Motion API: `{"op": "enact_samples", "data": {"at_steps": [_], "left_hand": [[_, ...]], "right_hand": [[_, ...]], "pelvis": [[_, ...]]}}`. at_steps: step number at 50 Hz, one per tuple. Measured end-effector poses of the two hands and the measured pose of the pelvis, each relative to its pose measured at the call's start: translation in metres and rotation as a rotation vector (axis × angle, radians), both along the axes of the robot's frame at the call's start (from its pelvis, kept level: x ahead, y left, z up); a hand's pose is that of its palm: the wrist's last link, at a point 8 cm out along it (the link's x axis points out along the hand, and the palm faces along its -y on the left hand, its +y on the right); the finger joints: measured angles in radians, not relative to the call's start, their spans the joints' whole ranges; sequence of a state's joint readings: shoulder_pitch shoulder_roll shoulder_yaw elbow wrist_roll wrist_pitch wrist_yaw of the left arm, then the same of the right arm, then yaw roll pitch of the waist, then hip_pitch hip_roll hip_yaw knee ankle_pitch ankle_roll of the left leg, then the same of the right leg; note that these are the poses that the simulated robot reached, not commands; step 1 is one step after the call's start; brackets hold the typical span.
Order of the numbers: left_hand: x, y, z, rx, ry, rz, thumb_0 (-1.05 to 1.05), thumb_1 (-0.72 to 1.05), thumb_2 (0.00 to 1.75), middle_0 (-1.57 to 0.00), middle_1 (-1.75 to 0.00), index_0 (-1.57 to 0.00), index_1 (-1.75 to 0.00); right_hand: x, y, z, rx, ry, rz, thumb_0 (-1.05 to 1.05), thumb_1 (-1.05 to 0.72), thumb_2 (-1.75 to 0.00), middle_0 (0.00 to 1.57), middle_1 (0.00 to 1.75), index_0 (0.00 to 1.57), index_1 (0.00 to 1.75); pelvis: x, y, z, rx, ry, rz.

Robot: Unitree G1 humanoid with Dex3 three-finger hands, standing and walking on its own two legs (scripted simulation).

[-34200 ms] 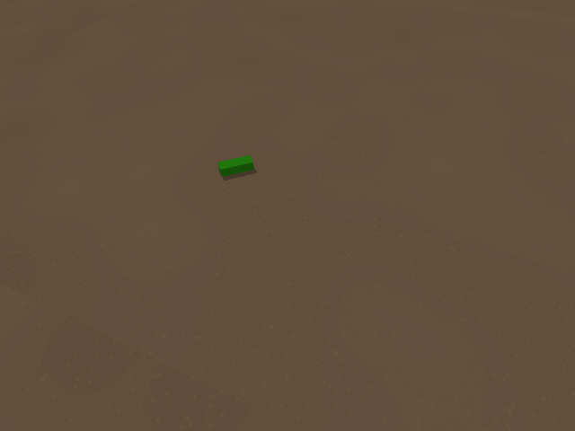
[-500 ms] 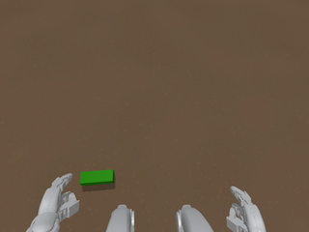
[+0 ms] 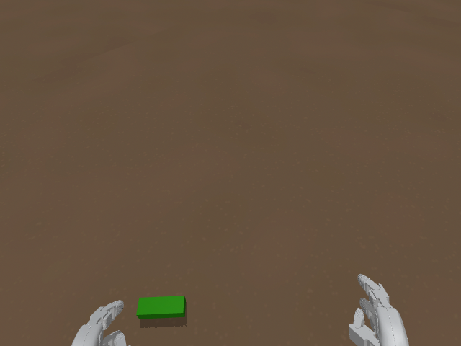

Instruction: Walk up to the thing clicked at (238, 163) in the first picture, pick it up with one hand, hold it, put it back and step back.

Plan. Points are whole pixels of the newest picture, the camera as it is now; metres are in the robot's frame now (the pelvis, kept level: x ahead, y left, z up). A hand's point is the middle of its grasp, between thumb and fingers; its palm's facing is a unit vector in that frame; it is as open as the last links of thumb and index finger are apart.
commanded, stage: home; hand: left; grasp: from above
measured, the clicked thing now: (162, 307) +0.43 +0.28 -0.69
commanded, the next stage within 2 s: stand in 1.80 s
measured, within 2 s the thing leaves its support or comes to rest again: neither
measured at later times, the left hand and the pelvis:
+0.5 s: hand out of the picture +0.16 +0.18 -0.04, palm faces +0.05 -0.98 -0.19, open 7.4 cm; pelvis +0.00 +0.00 +0.00, yaw +0 degrees
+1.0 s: hand out of the picture +0.16 +0.18 -0.05, palm faces +0.05 -0.98 -0.19, open 7.4 cm; pelvis +0.00 +0.00 +0.00, yaw +0 degrees
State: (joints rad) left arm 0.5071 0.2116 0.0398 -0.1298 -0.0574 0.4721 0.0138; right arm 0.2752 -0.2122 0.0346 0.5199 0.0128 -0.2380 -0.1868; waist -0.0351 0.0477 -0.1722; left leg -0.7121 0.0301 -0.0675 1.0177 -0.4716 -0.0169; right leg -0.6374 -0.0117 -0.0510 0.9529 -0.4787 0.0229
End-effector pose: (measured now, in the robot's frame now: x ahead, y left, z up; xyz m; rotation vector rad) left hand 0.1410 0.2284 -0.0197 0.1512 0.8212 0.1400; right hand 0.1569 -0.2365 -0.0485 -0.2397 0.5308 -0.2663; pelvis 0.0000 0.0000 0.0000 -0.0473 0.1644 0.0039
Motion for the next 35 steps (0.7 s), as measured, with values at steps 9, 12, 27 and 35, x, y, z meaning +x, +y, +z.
{"op": "enact_samples", "data": {"at_steps": [9, 12, 27, 35], "left_hand": [[-0.002, -0.002, -0.001, -0.001, -0.007, 0.0, 0.01, 0.91, 0.9, -0.2, -0.3, -0.2, -0.3], [-0.001, -0.003, 0.0, 0.002, -0.007, -0.005, 0.01, 0.91, 0.9, -0.2, -0.3, -0.2, -0.3], [0.004, -0.004, 0.0, 0.002, -0.011, -0.016, 0.01, 0.91, 0.9, -0.2, -0.3, -0.2, -0.3], [0.003, -0.004, 0.0, 0.002, -0.011, -0.017, 0.01, 0.91, 0.9, -0.2, -0.3, -0.2, -0.3]], "right_hand": [[-0.001, 0.0, -0.002, -0.006, 0.012, 0.023, 0.02, -0.9, -0.89, 0.21, 0.3, 0.21, 0.3], [-0.005, -0.001, -0.005, -0.004, 0.024, 0.016, 0.02, -0.9, -0.89, 0.21, 0.3, 0.21, 0.3], [-0.02, -0.006, -0.011, -0.003, 0.056, -0.021, 0.02, -0.9, -0.89, 0.21, 0.3, 0.21, 0.3], [-0.016, -0.007, -0.008, -0.006, 0.041, -0.017, 0.02, -0.9, -0.89, 0.21, 0.3, 0.21, 0.3]], "pelvis": [[-0.002, -0.002, 0.0, 0.001, -0.006, 0.003], [-0.002, -0.002, 0.0, 0.001, -0.006, 0.002], [-0.002, -0.002, -0.001, 0.004, -0.006, -0.008], [-0.002, -0.002, -0.001, 0.003, -0.009, -0.007]]}}
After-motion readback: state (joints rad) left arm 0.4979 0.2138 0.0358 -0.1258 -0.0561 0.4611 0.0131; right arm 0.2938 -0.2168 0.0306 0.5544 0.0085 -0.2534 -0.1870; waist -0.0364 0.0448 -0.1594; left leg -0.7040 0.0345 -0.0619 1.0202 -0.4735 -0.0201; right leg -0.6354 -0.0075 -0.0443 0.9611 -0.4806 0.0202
